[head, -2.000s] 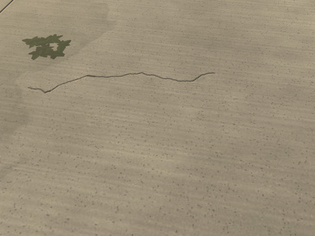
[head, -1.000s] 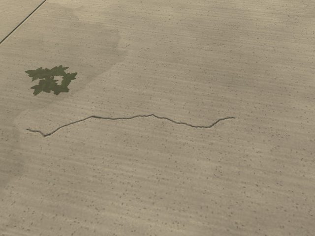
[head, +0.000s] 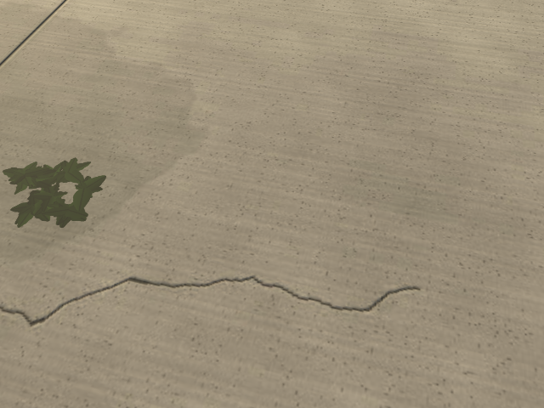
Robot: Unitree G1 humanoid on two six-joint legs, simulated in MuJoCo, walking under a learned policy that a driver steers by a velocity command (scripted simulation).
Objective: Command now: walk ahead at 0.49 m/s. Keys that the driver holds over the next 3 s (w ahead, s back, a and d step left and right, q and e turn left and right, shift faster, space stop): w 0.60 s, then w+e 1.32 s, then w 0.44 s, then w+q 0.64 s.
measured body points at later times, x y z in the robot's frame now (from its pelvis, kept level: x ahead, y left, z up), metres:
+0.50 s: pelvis +0.29 +0.06 -0.01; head +0.32 +0.08 +0.44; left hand +0.31 +0.33 -0.15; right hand +0.43 -0.20 -0.12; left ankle +0.37 +0.15 -0.74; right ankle +0.15 -0.08 -0.64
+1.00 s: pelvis +0.58 +0.00 -0.02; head +0.62 -0.01 +0.43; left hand +0.80 +0.23 -0.12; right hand +0.56 -0.27 -0.16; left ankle +0.40 +0.16 -0.67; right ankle +0.67 -0.08 -0.74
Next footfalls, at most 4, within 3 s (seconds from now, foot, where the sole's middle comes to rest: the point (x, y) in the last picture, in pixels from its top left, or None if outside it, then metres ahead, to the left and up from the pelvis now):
0.40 left None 0.41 0.16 -0.77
0.94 right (324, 320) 0.71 -0.09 -0.77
1.42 left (281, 222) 1.04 0.02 -0.77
1.94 right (401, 201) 1.11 -0.36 -0.77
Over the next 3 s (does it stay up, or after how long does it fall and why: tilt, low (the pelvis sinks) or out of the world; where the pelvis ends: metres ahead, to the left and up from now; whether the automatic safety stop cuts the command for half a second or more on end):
stays up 1.50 -0.60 -0.01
